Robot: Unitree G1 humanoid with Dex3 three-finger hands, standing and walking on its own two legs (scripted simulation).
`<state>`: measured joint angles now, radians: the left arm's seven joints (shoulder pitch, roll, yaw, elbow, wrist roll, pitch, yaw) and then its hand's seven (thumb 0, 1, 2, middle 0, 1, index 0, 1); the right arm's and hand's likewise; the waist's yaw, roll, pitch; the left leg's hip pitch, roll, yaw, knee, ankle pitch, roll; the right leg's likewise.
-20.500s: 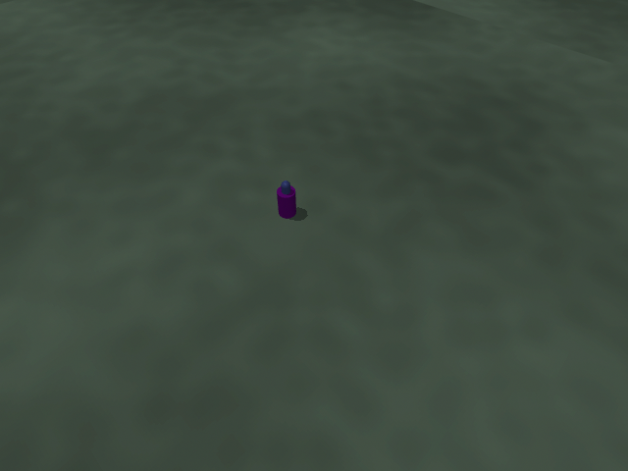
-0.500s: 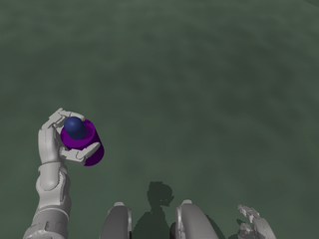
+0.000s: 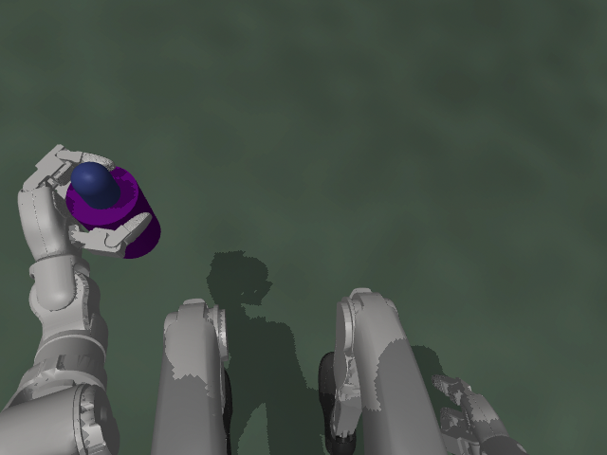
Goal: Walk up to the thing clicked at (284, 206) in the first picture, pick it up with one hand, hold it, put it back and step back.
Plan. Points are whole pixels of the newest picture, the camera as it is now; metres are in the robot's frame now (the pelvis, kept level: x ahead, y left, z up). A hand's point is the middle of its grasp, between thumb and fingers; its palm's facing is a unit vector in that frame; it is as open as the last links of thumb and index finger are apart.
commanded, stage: crouch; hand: left
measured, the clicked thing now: (112, 207) +0.43 +0.23 -0.07
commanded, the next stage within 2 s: lower in 0.86 s
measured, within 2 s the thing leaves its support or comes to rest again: neither
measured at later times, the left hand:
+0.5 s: hand (127, 221) +0.44 +0.24 -0.17, palm faces +0.26 -0.97 -0.02, open 9.4 cm
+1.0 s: hand (135, 228) +0.45 +0.25 -0.23, palm faces +0.24 -0.97 -0.02, open 9.4 cm
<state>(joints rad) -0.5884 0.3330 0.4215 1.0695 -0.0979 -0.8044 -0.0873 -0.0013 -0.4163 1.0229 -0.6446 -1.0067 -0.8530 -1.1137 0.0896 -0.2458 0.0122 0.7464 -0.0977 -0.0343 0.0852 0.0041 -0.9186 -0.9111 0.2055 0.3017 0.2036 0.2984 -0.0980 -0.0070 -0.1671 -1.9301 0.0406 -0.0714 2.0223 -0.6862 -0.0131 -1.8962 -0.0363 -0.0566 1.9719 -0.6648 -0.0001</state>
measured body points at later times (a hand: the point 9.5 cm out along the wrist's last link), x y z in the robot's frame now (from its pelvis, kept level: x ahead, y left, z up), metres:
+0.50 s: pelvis -0.02 +0.00 -0.11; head +0.19 +0.05 +0.28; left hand +0.42 +0.29 -0.17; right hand +0.06 -0.28 -0.23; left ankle +0.07 +0.13 -0.42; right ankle +0.09 -0.13 -0.42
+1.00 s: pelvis -0.02 +0.01 -0.14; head +0.21 +0.08 +0.24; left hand +0.43 +0.30 -0.22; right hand +0.07 -0.27 -0.24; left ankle +0.07 +0.13 -0.42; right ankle +0.09 -0.13 -0.42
